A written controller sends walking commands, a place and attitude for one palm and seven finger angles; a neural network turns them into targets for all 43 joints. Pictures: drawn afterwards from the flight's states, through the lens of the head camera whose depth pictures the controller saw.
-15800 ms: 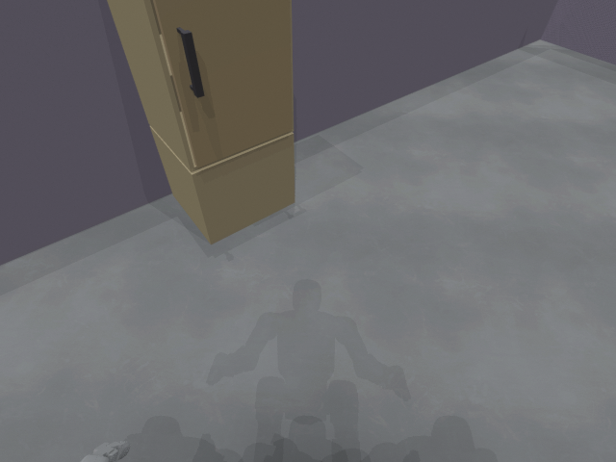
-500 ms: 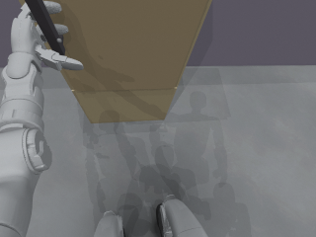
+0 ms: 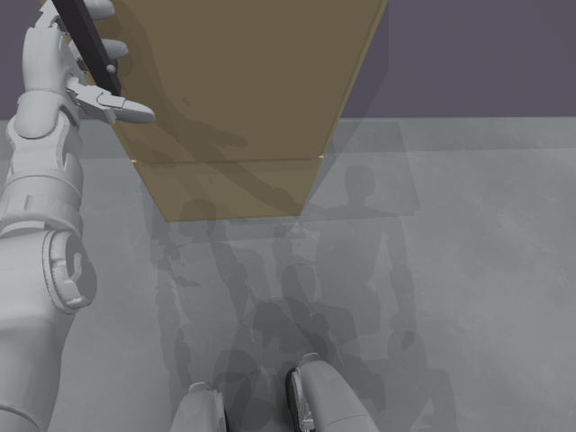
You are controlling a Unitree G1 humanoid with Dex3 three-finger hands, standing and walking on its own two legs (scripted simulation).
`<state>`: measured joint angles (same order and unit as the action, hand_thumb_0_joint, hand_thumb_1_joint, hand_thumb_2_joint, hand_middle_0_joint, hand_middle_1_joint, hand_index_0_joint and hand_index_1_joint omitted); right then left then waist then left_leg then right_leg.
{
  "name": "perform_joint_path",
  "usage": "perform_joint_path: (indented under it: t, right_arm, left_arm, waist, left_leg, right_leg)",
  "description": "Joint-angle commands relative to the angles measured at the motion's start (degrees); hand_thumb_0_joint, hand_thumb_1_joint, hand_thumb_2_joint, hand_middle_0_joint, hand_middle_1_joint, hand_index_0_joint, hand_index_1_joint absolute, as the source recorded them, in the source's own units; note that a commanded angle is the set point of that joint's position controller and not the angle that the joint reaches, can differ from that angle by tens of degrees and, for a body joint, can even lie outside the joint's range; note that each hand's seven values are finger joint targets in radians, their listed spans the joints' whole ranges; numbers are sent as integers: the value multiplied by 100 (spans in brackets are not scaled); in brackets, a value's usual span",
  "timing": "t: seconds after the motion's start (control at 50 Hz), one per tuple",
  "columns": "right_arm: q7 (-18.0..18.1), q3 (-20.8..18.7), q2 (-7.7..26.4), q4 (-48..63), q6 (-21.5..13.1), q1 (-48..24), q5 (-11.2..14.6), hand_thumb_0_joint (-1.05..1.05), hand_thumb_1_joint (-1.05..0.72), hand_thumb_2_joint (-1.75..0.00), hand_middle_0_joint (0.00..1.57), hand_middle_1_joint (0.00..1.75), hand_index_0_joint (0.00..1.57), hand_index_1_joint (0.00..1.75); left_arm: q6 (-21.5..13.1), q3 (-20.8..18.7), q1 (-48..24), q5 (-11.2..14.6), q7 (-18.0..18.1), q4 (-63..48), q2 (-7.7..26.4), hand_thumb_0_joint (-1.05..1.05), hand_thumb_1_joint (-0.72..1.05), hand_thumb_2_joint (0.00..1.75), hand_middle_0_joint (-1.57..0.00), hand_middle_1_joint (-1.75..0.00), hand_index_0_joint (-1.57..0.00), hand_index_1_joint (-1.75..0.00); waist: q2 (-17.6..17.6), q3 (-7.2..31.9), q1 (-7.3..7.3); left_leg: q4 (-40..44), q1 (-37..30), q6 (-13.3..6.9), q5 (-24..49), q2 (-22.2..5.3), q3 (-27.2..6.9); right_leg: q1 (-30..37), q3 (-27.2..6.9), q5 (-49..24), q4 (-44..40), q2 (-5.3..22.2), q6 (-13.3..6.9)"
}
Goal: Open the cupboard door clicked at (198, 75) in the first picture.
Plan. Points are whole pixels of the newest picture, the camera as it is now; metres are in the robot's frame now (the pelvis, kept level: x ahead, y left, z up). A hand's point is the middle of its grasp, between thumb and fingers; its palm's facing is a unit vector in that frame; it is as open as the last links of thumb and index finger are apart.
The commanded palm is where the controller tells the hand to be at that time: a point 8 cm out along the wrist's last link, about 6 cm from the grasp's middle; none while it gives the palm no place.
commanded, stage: close the thumb around the handle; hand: left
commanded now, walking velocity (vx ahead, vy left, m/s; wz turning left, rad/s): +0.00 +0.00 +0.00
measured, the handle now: (89, 27) +0.62 +0.16 +0.09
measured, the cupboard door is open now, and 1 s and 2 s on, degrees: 0 1 39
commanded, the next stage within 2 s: pull the door open along its arc in 0.80 s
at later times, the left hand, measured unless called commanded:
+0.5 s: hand (109, 70) +0.56 +0.14 +0.08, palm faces -0.06 -1.00 -0.03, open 9.7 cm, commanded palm +0.54 +0.18 +0.08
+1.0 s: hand (109, 69) +0.57 +0.14 +0.08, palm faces -0.06 -1.00 -0.02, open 5.7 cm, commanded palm +0.54 +0.19 +0.08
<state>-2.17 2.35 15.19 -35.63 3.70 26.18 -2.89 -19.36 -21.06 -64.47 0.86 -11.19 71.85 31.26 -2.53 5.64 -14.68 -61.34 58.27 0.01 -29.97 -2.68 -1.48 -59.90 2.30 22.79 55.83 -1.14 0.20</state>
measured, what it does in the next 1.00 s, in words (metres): stands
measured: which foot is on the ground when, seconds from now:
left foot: down 0.00-1.00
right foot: down 0.00-1.00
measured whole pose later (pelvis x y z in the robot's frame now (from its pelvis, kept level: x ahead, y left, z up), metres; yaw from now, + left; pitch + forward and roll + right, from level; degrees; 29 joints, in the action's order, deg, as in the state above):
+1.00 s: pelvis +0.00 +0.00 +0.00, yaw +0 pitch +27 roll -3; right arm -1.7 2.8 15.0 -35.2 4.1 25.0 -2.7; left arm -19.5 -22.1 -65.0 0.5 -12.1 72.5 32.0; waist -2.7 5.5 -14.7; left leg -62.0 58.9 0.2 -30.1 -2.7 -1.9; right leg -60.5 2.6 23.1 56.6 -1.2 0.0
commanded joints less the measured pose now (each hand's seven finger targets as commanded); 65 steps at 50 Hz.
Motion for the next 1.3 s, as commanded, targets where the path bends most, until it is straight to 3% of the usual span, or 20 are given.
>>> perform_joint_path:
  t: [0.0, 0.08, 0.22, 0.24, 0.28, 0.4, 0.48, 0.52, 0.58, 0.62, 0.7, 0.76, 0.8, 0.88, 0.9, 0.98, 1.1, 1.16, 1.2, 1.28]
  right_arm:
    - [61, -413, 1033, 104, -37, 1316, -40, 0, -90, -90, 20, 30, 20, 30]
    - [61, -418, 1053, 99, -6, 1338, -50, 0, -90, -90, 20, 30, 20, 30]
    - [37, -431, 1019, 134, 34, 1269, -30, 0, -90, -90, 20, 30, 20, 30]
    - [32, -426, 1002, 141, 38, 1234, -18, 0, -90, -90, 20, 30, 20, 30]
    - [59, -424, 1006, 117, 35, 1243, -19, 0, -90, -90, 20, 30, 20, 30]
    - [75, -427, 1000, 123, 29, 1237, -12, 0, -90, -90, 20, 30, 20, 30]
    - [72, -432, 987, 136, 18, 1213, -18, 0, -90, -90, 20, 30, 20, 30]
    - [86, -415, 1011, 98, 27, 1222, -9, 0, -90, -90, 20, 30, 20, 30]
    - [114, -410, 1009, 105, 14, 1225, -7, 0, -90, -90, 20, 30, 20, 30]
    - [115, -403, 1019, 56, 8, 1239, -6, 0, -90, -90, 20, 30, 20, 30]
    - [108, -404, 1007, 60, -7, 1244, -31, 0, -90, -90, 20, 30, 20, 30]
    - [105, -395, 1038, 46, 2, 1250, -24, 0, -90, -90, 20, 30, 20, 30]
    - [118, -381, 1043, 63, -8, 1278, -23, 0, -90, -90, 20, 30, 20, 30]
    - [124, -375, 1032, 83, -30, 1269, -25, 0, -90, -90, 20, 30, 20, 30]
    - [154, -355, 1099, 60, -7, 1279, -12, 0, -90, -90, 20, 30, 20, 30]
    - [148, -343, 1040, 270, -2, 1201, 14, 0, -90, -90, 20, 30, 20, 30]
    - [121, -385, 1050, 505, 47, 1063, 90, 0, -90, -90, 20, 30, 20, 30]
    - [107, -438, 1022, 625, 63, 959, 155, 0, -90, -90, 20, 30, 20, 30]
    - [101, -466, 1008, 710, 63, 881, 190, 0, -90, -90, 20, 30, 20, 30]
    - [58, -511, 948, 932, 52, 635, 256, 0, -90, -90, 20, 30, 20, 30]
  left_arm:
    - [-509, 108, -2781, 55, -10, -1579, 825, 0, -50, 30, -30, -120, -30, -120]
    - [-496, 77, -2727, 98, 42, -1508, 799, 0, -50, 30, -30, -120, -30, -120]
    - [-552, -8, -2292, 112, 24, -1663, 828, 0, -11, 47, -33, -124, -33, -124]
    - [-513, 126, -2271, 139, 13, -1532, 634, 0, -5, 49, -33, -125, -33, -125]
    - [-509, 107, -2482, 131, 18, -1467, 698, 0, 6, 54, -34, -126, -34, -126]
    - [-563, -29, -2378, 130, -16, -1458, 850, 0, 40, 68, -36, -130, -36, -130]
    - [-563, 171, -2493, 165, -55, -1523, 589, 0, 62, 78, -38, -132, -38, -132]
    - [-502, 27, -2497, 129, -48, -1299, 804, 0, 73, 83, -39, -133, -39, -133]
    - [-459, 118, -2651, 95, -56, -1172, 736, 0, 90, 90, -40, -135, -40, -135]
    - [-449, 31, -2733, 49, -51, -1162, 922, 0, 90, 90, -40, -135, -40, -135]
    - [-478, 201, -2889, 50, -49, -1321, 728, 0, 90, 90, -40, -135, -40, -135]
    - [-394, 111, -2785, 65, -42, -1102, 824, 0, 90, 90, -40, -135, -40, -135]
    - [-395, 6, -2890, 35, -24, -1114, 1007, 0, 90, 90, -40, -135, -40, -135]
    - [-368, 75, -2906, 41, -57, -1137, 914, 0, 90, 90, -40, -135, -40, -135]
    - [-378, -380, -2853, -30, -47, -1087, 1638, 0, 90, 90, -40, -135, -40, -135]
    - [-387, -258, -2336, 5, -179, -1343, 1435, 0, 90, 90, -40, -135, -40, -135]
    - [-351, -419, -1297, 244, -275, -1791, 1369, 0, 90, 90, -40, -135, -40, -135]
    - [-269, -400, -542, 399, -297, -2017, 1136, 0, 90, 90, -40, -135, -40, -135]
    - [-301, -441, -82, 496, -287, -2393, 1069, 0, 90, 90, -40, -135, -40, -135]
    - [-298, -351, 1167, 692, -254, -3008, 674, 0, 90, 90, -40, -135, -40, -135]
  waist:
    - [-1290, 3388, -74]
    - [-937, 3240, -121]
    - [-1033, 3378, 48]
    - [-891, 3178, -29]
    - [-705, 2975, -124]
    - [-884, 3215, -19]
    - [-869, 3187, -83]
    - [-707, 3072, -90]
    - [-696, 2977, -168]
    - [-848, 3059, -140]
    - [-1051, 3291, -164]
    - [-688, 3117, -215]
    - [-738, 3152, -190]
    - [-887, 3130, -204]
    - [-822, 3173, -91]
    - [-1042, 3334, 78]
    - [-694, 3435, 353]
    - [-265, 3255, 459]
    - [-318, 3375, 601]
    - [-199, 3087, 893]
  left_leg:
    - [497, -2687, -46, 3451, 122, -227]
    - [505, -2557, -74, 3459, 117, -243]
    - [539, -2758, -25, 3913, 108, -228]
    - [543, -2623, -50, 3754, 123, -193]
    - [550, -2355, -103, 3435, 144, -162]
    - [517, -2470, -69, 3629, 152, -162]
    - [485, -2457, -87, 3577, 163, -157]
    - [493, -2226, -96, 3318, 166, -149]
    - [473, -2098, -131, 3093, 189, -129]
    - [443, -2132, -110, 3097, 177, -153]
    - [402, -2369, -87, 3253, 166, -203]
    - [398, -2066, -122, 3029, 174, -182]
    - [424, -1982, -134, 2916, 190, -172]
    - [409, -2037, -143, 2875, 192, -154]
    - [395, -1882, -145, 2828, 172, -146]
    - [494, -2068, -136, 3046, 191, -111]
    - [692, -2036, -130, 3072, 201, 2]
    - [840, -1801, -164, 2964, 235, 117]
    - [919, -1879, -161, 3099, 253, 161]
    - [1123, -1905, -170, 3314, 262, 239]
  right_leg:
    - [1490, 67, -2357, -375, -180, -169]
    - [1575, 85, -2444, -382, -209, -164]
    - [1790, 86, -2754, -390, -201, -169]
    - [1763, 79, -2735, -427, -210, -152]
    - [1824, 54, -2707, -445, -209, -146]
    - [1876, 35, -2803, -386, -181, -150]
    - [1819, 30, -2796, -377, -188, -155]
    - [1855, 21, -2682, -388, -184, -137]
    - [1783, 4, -2548, -392, -175, -144]
    - [1716, 2, -2473, -366, -162, -141]
    - [1559, 30, -2431, -316, -163, -148]
    - [1669, 20, -2395, -365, -172, -125]
    - [1777, -7, -2388, -367, -175, -133]
    - [1653, 7, -2302, -366, -171, -151]
    - [1795, -28, -2286, -357, -162, -140]
    - [1977, -25, -2487, -331, -170, -174]
    - [2526, -34, -2754, -432, -200, -152]
    - [2986, -63, -3012, -544, -199, -134]
    - [3185, -86, -3211, -551, -178, -149]
    - [3450, -92, -3391, -613, -137, -190]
